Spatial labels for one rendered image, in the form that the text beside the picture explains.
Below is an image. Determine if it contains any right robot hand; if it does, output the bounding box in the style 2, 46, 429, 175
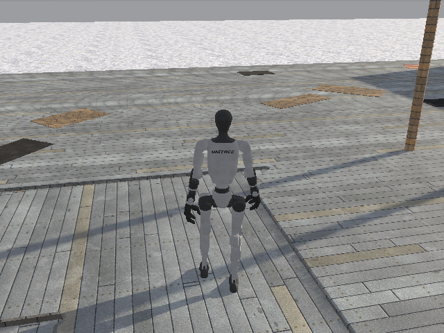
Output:
245, 194, 261, 210

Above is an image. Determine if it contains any robot foot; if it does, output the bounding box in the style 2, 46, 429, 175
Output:
229, 274, 239, 293
199, 262, 209, 278

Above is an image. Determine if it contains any robot left foot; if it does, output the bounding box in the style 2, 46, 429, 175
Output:
199, 262, 209, 278

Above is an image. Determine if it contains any robot left upper arm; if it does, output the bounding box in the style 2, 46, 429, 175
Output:
192, 139, 209, 179

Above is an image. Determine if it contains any robot right upper arm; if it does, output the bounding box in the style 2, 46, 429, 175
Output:
237, 140, 255, 178

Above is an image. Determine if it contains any left robot hand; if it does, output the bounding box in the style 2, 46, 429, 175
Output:
184, 204, 200, 224

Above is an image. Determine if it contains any robot right foot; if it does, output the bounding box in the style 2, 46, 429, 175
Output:
229, 274, 239, 293

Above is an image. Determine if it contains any robot right forearm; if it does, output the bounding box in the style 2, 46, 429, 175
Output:
247, 168, 259, 197

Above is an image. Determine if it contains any robot left forearm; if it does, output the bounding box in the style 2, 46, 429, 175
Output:
185, 169, 199, 205

